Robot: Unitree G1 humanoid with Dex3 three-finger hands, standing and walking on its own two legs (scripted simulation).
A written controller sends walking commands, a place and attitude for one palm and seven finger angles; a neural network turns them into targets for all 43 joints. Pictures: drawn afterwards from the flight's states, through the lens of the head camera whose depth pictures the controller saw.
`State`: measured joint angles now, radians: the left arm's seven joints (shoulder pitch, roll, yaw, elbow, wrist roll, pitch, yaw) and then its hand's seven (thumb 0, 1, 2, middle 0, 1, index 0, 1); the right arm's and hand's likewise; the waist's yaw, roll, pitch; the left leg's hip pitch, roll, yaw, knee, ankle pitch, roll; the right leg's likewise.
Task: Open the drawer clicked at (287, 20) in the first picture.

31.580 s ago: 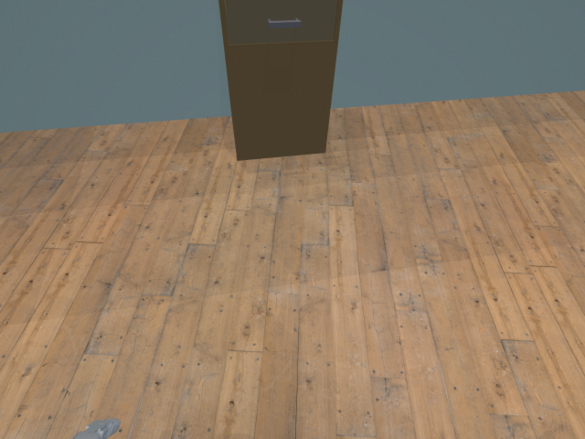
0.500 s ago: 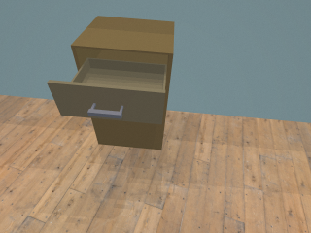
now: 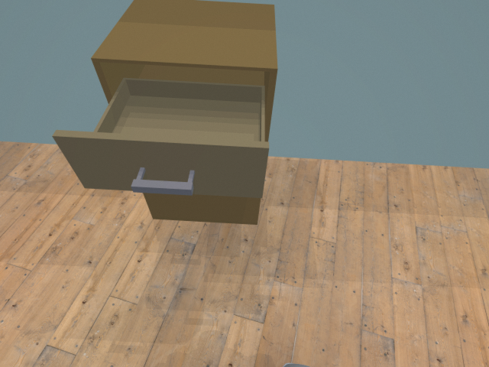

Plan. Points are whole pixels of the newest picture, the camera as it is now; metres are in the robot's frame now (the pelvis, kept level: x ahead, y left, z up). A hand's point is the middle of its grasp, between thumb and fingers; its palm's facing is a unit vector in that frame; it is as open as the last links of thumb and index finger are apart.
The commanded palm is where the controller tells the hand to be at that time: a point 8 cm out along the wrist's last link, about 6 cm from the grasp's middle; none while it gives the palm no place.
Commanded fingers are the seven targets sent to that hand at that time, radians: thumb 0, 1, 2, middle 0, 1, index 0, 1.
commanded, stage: come to a stop and stand still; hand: left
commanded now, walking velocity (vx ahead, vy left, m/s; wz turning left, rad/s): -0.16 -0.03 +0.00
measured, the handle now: (164, 180) +0.50 +0.19 -0.06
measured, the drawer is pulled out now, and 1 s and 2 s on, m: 0.30 0.30 0.30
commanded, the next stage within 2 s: look again from close up in 0.70 s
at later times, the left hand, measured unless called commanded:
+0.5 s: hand out of the picture -0.02 +0.19 -0.18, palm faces +0.11 -0.98 -0.18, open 7.3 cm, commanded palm none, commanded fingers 0.00 0.90 0.90 -0.20 -0.30 -0.20 -0.30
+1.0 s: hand out of the picture -0.04 +0.14 -0.18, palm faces +0.00 -0.98 -0.20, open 7.3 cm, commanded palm none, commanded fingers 0.00 0.90 0.90 -0.20 -0.30 -0.20 -0.30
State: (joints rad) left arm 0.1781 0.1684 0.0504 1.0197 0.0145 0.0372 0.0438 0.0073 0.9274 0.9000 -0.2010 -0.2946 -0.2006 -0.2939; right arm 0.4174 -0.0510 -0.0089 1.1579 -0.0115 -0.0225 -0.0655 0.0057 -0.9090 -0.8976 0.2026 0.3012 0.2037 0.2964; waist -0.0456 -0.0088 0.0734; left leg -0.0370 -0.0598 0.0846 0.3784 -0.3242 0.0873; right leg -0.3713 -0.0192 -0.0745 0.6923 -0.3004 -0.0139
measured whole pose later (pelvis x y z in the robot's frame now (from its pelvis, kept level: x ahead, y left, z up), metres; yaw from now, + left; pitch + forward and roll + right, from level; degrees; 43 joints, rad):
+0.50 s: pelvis -0.03 +0.01 -0.01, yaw +0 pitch -3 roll +0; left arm 0.28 0.18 0.06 1.03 0.02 0.04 0.02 0.00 0.91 0.90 -0.20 -0.30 -0.20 -0.29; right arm 0.22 -0.16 -0.05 1.05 -0.02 0.00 -0.02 0.00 -0.92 -0.90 0.20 0.30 0.20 0.30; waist 0.03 -0.04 0.03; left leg -0.18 0.02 0.03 0.52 -0.28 -0.01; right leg -0.30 -0.02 -0.06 0.51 -0.20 -0.01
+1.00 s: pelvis -0.05 -0.03 -0.01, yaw +0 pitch -2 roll -1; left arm 0.31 0.12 0.00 1.10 0.01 -0.02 0.05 0.01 0.93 0.90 -0.20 -0.30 -0.20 -0.29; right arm 0.32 -0.15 -0.02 1.11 -0.01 0.00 -0.02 0.01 -0.91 -0.90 0.20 0.30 0.20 0.30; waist -0.04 0.03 0.03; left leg -0.24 0.04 0.03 0.57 -0.27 0.00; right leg -0.17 0.05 -0.07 0.53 -0.32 -0.06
